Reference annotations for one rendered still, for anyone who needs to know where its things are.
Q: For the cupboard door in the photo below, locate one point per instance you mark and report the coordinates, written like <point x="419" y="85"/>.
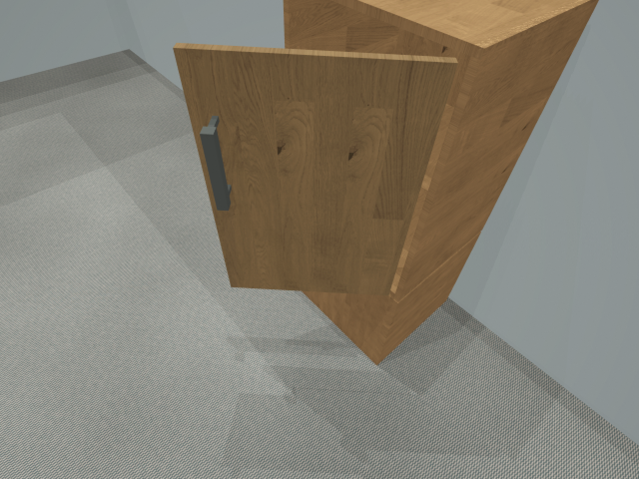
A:
<point x="325" y="151"/>

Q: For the handle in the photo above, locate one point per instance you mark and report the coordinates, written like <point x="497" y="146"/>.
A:
<point x="214" y="160"/>

